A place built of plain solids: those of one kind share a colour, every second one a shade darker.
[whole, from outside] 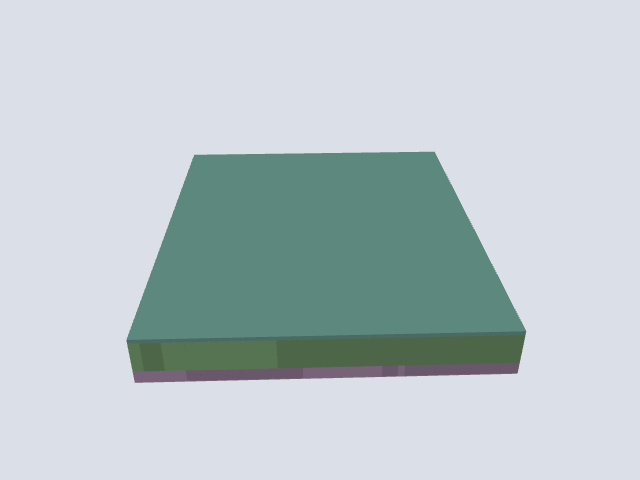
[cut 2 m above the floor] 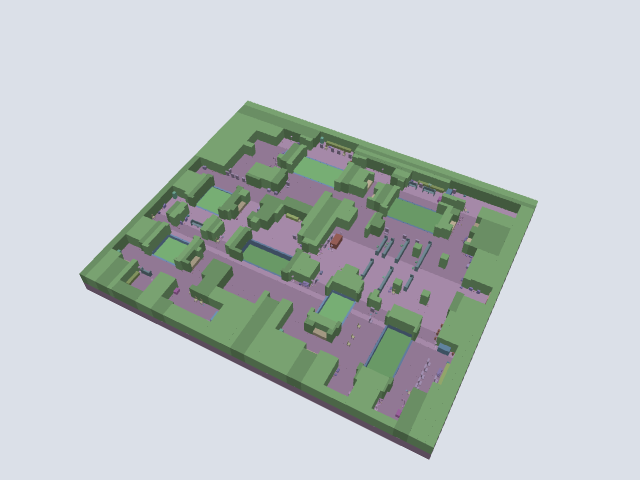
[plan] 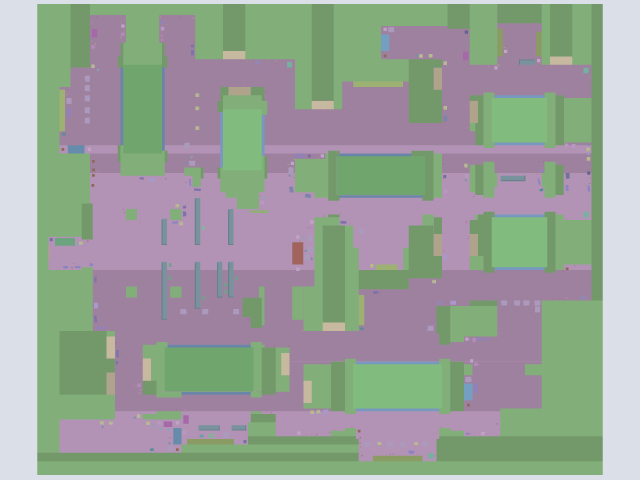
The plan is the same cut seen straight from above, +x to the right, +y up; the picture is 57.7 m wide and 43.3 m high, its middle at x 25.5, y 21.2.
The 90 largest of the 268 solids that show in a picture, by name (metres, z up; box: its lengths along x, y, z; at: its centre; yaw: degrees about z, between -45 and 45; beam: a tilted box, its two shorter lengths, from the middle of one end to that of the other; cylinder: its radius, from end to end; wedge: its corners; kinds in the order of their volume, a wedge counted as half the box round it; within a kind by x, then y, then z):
{
 "wall_rock_1": {"box": [1.0, 24.0, 3.9], "at": [0.5, 30.5, 1.95]},
 "wall_rock_2": {"box": [2.0, 16.5, 3.9], "at": [1.0, 10.25, 1.95]},
 "wall_rock_3": {"box": [1.0, 13.5, 3.9], "at": [1.5, 35.75, 1.95]},
 "wall_rock_4": {"box": [3.0, 7.5, 3.9], "at": [2.5, 25.25, 1.95]},
 "wall_rock_5": {"box": [1.0, 7.5, 3.9], "at": [2.5, 38.75, 1.95]},
 "wall_rock_6": {"box": [3.0, 5.5, 3.9], "at": [3.5, 15.75, 1.95]},
 "wall_rock_7": {"box": [1.75, 5.75, 3.9], "at": [3.88, 39.62, 1.95]},
 "wall_rock_8": {"box": [4.25, 5.75, 3.9], "at": [4.12, 10.12, 1.95]},
 "wall_rock_9": {"box": [5.0, 2.25, 3.9], "at": [4.5, 6.13, 1.95]},
 "wall_rock_10": {"box": [4.0, 2.0, 3.9], "at": [9.5, 28.0, 1.95]},
 "wall_rock_11": {"box": [3.5, 2.0, 3.9], "at": [9.5, 38.0, 1.95]},
 "wall_rock_12": {"box": [3.0, 3.5, 3.9], "at": [9.5, 40.75, 1.95]},
 "wall_rock_13": {"box": [29.0, 0.75, 3.9], "at": [14.5, 1.62, 1.95]},
 "wall_rock_14": {"box": [2.5, 5.0, 3.9], "at": [15.5, 40.0, 1.95]},
 "wall_rock_15": {"box": [2.0, 4.25, 3.9], "at": [17.75, 40.38, 1.95]},
 "wall_rock_16": {"box": [3.5, 1.25, 3.9], "at": [18.5, 33.63, 1.95]},
 "wall_rock_17": {"box": [2.0, 3.5, 3.9], "at": [19.0, 25.75, 1.95]},
 "wall_rock_18": {"box": [1.25, 4.25, 3.9], "at": [20.88, 9.38, 1.95]},
 "wall_rock_19": {"box": [16.0, 0.75, 3.9], "at": [21.0, 2.38, 1.95]},
 "wall_rock_20": {"box": [4.5, 5.0, 3.9], "at": [21.0, 40.0, 1.95]},
 "wall_rock_21": {"box": [10.0, 0.5, 3.9], "at": [24.0, 3.0, 1.95]},
 "wall_rock_22": {"box": [1.5, 9.5, 3.9], "at": [24.0, 37.75, 1.95]},
 "wall_rock_23": {"box": [1.75, 3.0, 3.9], "at": [24.13, 27.0, 1.95]},
 "wall_rock_24": {"box": [1.75, 4.0, 3.9], "at": [24.88, 15.0, 1.95]},
 "wall_rock_25": {"box": [0.75, 6.25, 3.9], "at": [25.38, 20.12, 1.95]},
 "wall_rock_26": {"box": [51.0, 1.25, 3.9], "at": [25.5, 0.63, 1.95]},
 "wall_rock_27": {"box": [1.75, 3.5, 3.9], "at": [25.62, 8.25, 1.95]},
 "wall_rock_28": {"box": [1.25, 3.5, 3.9], "at": [25.62, 26.75, 1.95]},
 "wall_rock_29": {"box": [2.0, 8.75, 3.9], "at": [25.75, 38.12, 1.95]},
 "wall_rock_30": {"box": [2.0, 8.75, 3.9], "at": [26.75, 18.13, 1.95]},
 "wall_rock_31": {"box": [1.25, 4.5, 3.9], "at": [27.12, 8.0, 1.95]},
 "wall_rock_32": {"box": [0.75, 9.5, 3.9], "at": [27.12, 37.75, 1.95]},
 "wall_rock_33": {"box": [1.25, 7.5, 3.9], "at": [28.38, 16.75, 1.95]},
 "wall_rock_34": {"box": [3.5, 5.0, 3.9], "at": [29.25, 40.0, 1.95]},
 "wall_rock_35": {"box": [6.0, 2.0, 3.9], "at": [30.5, 36.5, 1.95]},
 "wall_rock_36": {"box": [4.5, 1.75, 3.9], "at": [31.25, 17.63, 1.95]},
 "wall_rock_37": {"box": [6.0, 2.0, 3.9], "at": [34.0, 41.5, 1.95]},
 "wall_rock_38": {"box": [2.25, 2.75, 3.9], "at": [34.62, 21.12, 1.95]},
 "wall_rock_39": {"box": [2.25, 2.75, 3.9], "at": [34.62, 36.12, 1.95]},
 "wall_rock_40": {"box": [3.0, 2.0, 3.9], "at": [35.0, 18.75, 1.95]},
 "wall_rock_41": {"box": [3.0, 3.0, 3.9], "at": [35.0, 33.25, 1.95]},
 "wall_rock_42": {"box": [1.25, 4.5, 3.9], "at": [37.88, 8.0, 1.95]},
 "wall_rock_43": {"box": [1.25, 3.25, 3.9], "at": [37.88, 13.62, 1.95]},
 "wall_rock_44": {"box": [2.0, 2.25, 3.9], "at": [38.0, 41.38, 1.95]},
 "wall_rock_45": {"box": [3.0, 2.75, 3.9], "at": [40.0, 13.88, 1.95]},
 "wall_rock_46": {"box": [2.5, 5.5, 3.9], "at": [40.25, 39.75, 1.95]},
 "wall_rock_47": {"box": [15.0, 2.0, 3.9], "at": [43.5, 2.25, 1.95]},
 "wall_rock_48": {"box": [4.0, 1.75, 3.9], "at": [43.5, 41.62, 1.95]},
 "wall_rock_49": {"box": [0.75, 5.5, 3.9], "at": [45.88, 39.75, 1.95]},
 "wall_rock_50": {"box": [9.25, 2.5, 3.9], "at": [46.38, 4.75, 1.95]},
 "wall_rock_51": {"box": [0.75, 5.0, 3.9], "at": [47.12, 21.0, 1.95]},
 "wall_rock_52": {"box": [2.0, 4.75, 3.9], "at": [47.25, 40.12, 1.95]},
 "wall_rock_53": {"box": [5.5, 9.75, 3.9], "at": [48.25, 10.88, 1.95]},
 "wall_rock_54": {"box": [2.5, 4.0, 3.9], "at": [48.75, 21.0, 1.95]},
 "wall_rock_55": {"box": [2.5, 4.0, 3.9], "at": [48.75, 32.0, 1.95]},
 "wall_rock_56": {"box": [1.75, 5.5, 3.9], "at": [49.12, 39.75, 1.95]},
 "wall_rock_57": {"box": [1.0, 26.75, 3.9], "at": [50.5, 29.12, 1.95]},
 "floor_strip_1": {"box": [7.5, 3.5, 1.5], "at": [3.75, 31.5, -0.75]},
 "floor_strip_2": {"box": [7.5, 3.0, 1.5], "at": [3.75, 35.75, -0.75]},
 "floor_strip_3": {"box": [11.25, 3.0, 1.5], "at": [5.62, 8.75, -0.75]},
 "floor_strip_4": {"box": [11.25, 1.5, 1.5], "at": [5.62, 11.0, -0.75]},
 "floor_strip_5": {"box": [16.5, 1.5, 1.5], "at": [8.25, 28.0, -0.75]},
 "floor_strip_6": {"box": [26.75, 2.25, 1.5], "at": [13.38, 26.12, -0.75]},
 "floor_strip_7": {"box": [5.0, 3.5, 1.5], "at": [14.0, 31.5, -0.75]},
 "floor_strip_8": {"box": [28.25, 1.5, 1.5], "at": [14.12, 6.5, -0.75]},
 "floor_strip_9": {"box": [40.75, 5.0, 1.5], "at": [20.38, 21.0, -0.75]},
 "floor_strip_10": {"box": [8.5, 3.0, 1.5], "at": [24.0, 8.75, -0.75]},
 "floor_strip_11": {"box": [51.0, 5.75, 1.5], "at": [25.5, 2.88, -0.75]},
 "floor_strip_12": {"box": [51.0, 6.75, 1.5], "at": [25.5, 15.12, -0.75]},
 "floor_strip_13": {"box": [51.0, 1.5, 1.5], "at": [25.5, 24.25, -0.75]},
 "floor_strip_14": {"box": [51.0, 5.25, 1.5], "at": [25.5, 39.88, -0.75]},
 "floor_strip_15": {"box": [29.25, 1.0, 1.5], "at": [26.12, 33.75, -0.75]},
 "floor_strip_16": {"box": [20.25, 3.5, 1.5], "at": [30.62, 31.5, -0.75]},
 "floor_strip_17": {"box": [39.5, 3.0, 1.5], "at": [31.25, 35.75, -0.75]},
 "floor_strip_18": {"box": [31.25, 1.5, 1.5], "at": [35.38, 11.0, -0.75]},
 "floor_strip_19": {"box": [30.5, 0.75, 1.5], "at": [35.75, 29.38, -0.75]},
 "floor_strip_20": {"box": [15.75, 2.25, 1.5], "at": [43.12, 26.12, -0.75]},
 "floor_strip_21": {"box": [15.75, 1.5, 1.5], "at": [43.12, 28.0, -0.75]},
 "floor_strip_22": {"box": [14.25, 1.5, 1.5], "at": [43.88, 6.5, -0.75]},
 "floor_strip_23": {"box": [14.25, 3.0, 1.5], "at": [43.88, 8.75, -0.75]},
 "floor_strip_24": {"box": [4.75, 5.0, 1.5], "at": [48.62, 21.0, -0.75]},
 "floor_strip_25": {"box": [4.75, 3.5, 1.5], "at": [48.62, 31.5, -0.75]},
 "ceil_rock_1": {"box": [51.0, 42.5, 0.5], "at": [25.5, 21.25, 4.15]},
 "floor_base_1": {"box": [51.0, 42.5, 0.1], "at": [25.5, 21.25, -1.55]},
 "floor_old_1": {"box": [3.5, 8.0, 0.75], "at": [9.5, 33.0, -1.13]},
 "floor_old_2": {"box": [8.0, 4.0, 1.5], "at": [15.5, 9.5, -0.75]},
 "floor_old_3": {"box": [3.5, 5.5, 0.88], "at": [18.5, 30.25, -1.06]},
 "floor_old_4": {"box": [8.0, 4.0, 1.5], "at": [32.5, 8.0, -0.75]},
 "floor_old_5": {"box": [5.0, 4.5, 1.38], "at": [43.5, 21.0, -0.81]},
 "floor_old_6": {"box": [5.0, 4.0, 0.89], "at": [43.5, 32.0, -1.06]}
}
